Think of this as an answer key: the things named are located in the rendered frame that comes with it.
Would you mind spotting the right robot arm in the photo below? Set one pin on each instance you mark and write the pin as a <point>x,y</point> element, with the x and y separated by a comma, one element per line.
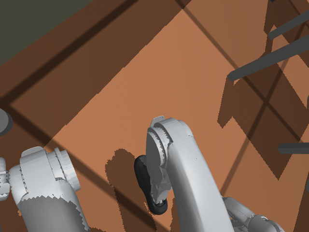
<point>260,223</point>

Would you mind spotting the right robot hand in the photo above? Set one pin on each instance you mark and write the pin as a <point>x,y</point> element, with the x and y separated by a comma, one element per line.
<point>241,214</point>

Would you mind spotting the left robot arm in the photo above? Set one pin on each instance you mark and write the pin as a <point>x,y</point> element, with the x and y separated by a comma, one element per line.
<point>4,182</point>

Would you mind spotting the tin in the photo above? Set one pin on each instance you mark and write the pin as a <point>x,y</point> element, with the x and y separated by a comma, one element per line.
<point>6,122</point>

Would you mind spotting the right robot foot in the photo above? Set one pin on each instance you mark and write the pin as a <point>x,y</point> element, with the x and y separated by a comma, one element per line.
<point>143,179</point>

